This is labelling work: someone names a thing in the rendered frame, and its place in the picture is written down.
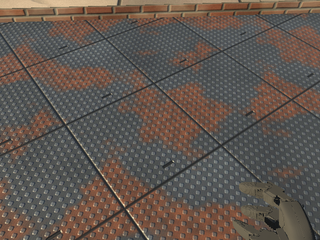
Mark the robot right hand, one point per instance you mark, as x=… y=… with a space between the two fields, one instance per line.
x=290 y=222

